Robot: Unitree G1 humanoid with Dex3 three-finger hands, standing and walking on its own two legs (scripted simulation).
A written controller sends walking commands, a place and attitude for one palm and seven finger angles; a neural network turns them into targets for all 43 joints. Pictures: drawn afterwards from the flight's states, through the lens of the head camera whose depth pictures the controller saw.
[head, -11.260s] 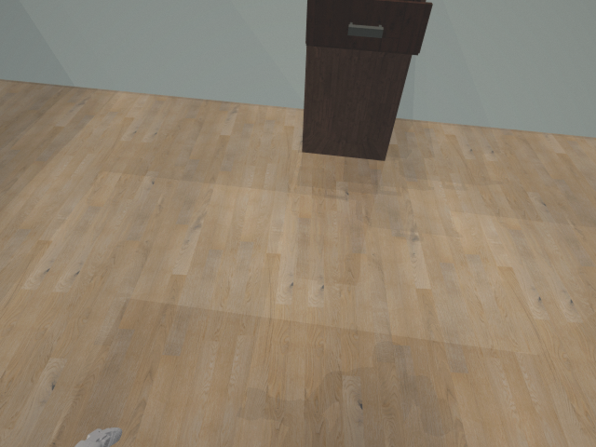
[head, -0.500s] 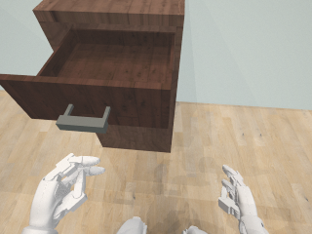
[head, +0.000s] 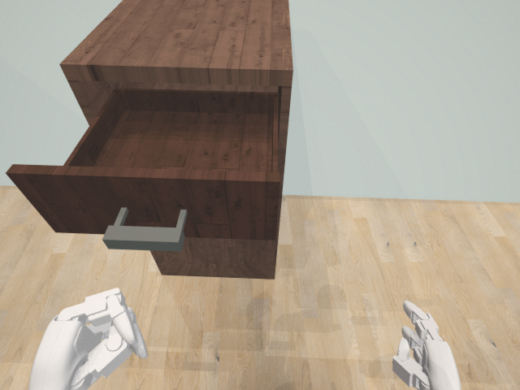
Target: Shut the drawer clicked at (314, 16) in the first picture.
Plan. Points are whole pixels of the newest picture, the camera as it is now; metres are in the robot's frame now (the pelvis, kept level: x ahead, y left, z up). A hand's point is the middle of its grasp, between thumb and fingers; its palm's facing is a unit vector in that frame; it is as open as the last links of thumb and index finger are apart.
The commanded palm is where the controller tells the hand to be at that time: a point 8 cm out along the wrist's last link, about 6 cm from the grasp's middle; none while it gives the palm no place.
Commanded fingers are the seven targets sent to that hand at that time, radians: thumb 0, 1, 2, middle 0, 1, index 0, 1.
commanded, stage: raise the hand and make a fist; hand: left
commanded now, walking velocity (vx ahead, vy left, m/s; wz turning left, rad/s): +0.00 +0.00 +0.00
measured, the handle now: (149, 226) +0.35 +0.22 +0.05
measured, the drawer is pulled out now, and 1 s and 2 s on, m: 0.27 0.27 0.27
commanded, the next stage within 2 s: bring the fist close to the handle in 0.78 s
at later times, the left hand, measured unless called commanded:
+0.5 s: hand (123, 315) +0.17 +0.16 +0.15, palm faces +0.04 -1.00 -0.06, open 3.3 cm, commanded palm +0.12 +0.22 +0.15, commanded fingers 0.00 0.90 0.90 -1.40 -1.60 -1.40 -1.60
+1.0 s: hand (126, 325) +0.17 +0.16 +0.14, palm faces +0.08 -0.99 -0.09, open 3.3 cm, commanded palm +0.13 +0.22 +0.14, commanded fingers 0.00 0.90 0.90 -1.40 -1.60 -1.40 -1.60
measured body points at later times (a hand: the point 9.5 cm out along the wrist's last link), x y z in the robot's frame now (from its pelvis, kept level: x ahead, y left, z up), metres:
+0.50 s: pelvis +0.01 +0.01 +0.01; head +0.00 +0.00 +0.46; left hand +0.16 +0.21 +0.16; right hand +0.21 -0.19 -0.04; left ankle +0.00 +0.11 -0.70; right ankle +0.00 -0.09 -0.70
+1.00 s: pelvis +0.01 -0.02 +0.02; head +0.00 -0.04 +0.47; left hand +0.16 +0.21 +0.14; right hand +0.22 -0.23 -0.04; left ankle +0.00 +0.11 -0.70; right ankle +0.00 -0.09 -0.70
